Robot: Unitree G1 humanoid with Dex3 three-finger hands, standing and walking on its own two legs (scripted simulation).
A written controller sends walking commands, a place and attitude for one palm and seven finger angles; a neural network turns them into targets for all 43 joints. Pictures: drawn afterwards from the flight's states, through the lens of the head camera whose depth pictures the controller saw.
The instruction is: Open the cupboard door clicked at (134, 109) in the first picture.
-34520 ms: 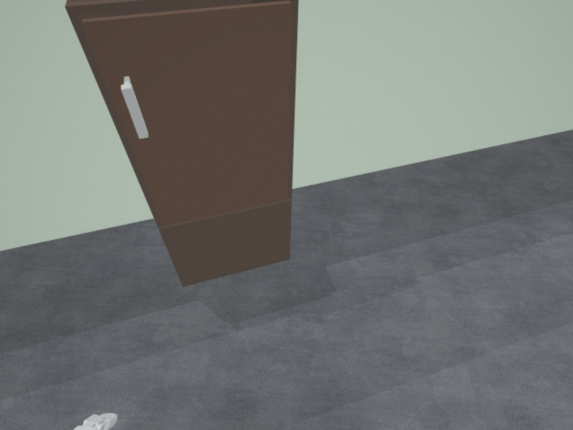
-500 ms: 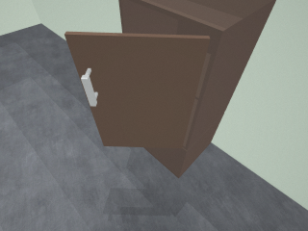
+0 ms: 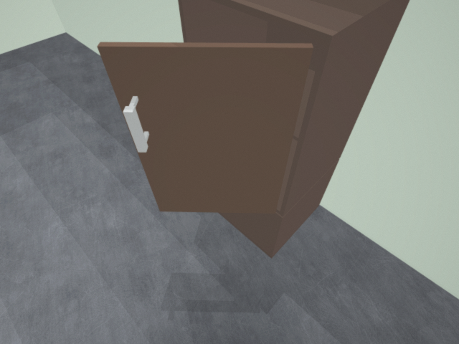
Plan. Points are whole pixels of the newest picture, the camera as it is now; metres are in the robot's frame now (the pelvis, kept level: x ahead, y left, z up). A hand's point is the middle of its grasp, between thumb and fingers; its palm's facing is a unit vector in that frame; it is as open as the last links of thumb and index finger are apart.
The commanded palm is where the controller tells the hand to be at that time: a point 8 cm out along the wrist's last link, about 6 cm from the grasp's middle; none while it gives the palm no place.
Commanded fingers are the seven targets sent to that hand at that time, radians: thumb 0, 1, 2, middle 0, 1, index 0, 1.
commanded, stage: look again from close up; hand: left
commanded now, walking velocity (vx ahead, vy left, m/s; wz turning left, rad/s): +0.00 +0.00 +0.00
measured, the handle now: (138, 124) +0.55 +0.25 +0.06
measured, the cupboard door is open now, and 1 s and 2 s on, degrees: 43 43 43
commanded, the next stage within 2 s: raise the hand with hooked fingers in 0.52 s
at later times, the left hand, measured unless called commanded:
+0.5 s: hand out of the picture +0.05 +0.18 -0.17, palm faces +0.01 -0.97 -0.23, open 7.4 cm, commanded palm none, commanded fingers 0.00 0.90 0.90 -0.20 -0.30 -0.20 -0.30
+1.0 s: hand (131, 321) +0.16 +0.18 -0.04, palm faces +0.01 -1.00 -0.02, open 8.3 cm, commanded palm +0.14 +0.25 -0.04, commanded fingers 0.00 0.43 0.70 -0.23 -0.60 -0.23 -0.60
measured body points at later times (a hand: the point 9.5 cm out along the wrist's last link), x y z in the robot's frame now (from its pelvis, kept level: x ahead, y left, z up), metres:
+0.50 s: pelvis +0.02 -0.01 +0.00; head +0.04 -0.01 +0.45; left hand +0.05 +0.23 -0.15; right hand +0.06 -0.24 -0.16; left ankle -0.01 +0.12 -0.74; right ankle -0.02 -0.10 -0.74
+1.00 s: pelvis -0.03 -0.02 -0.06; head +0.02 -0.01 +0.39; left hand +0.16 +0.23 -0.04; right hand +0.19 -0.27 -0.11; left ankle -0.01 +0.12 -0.74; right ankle -0.02 -0.10 -0.74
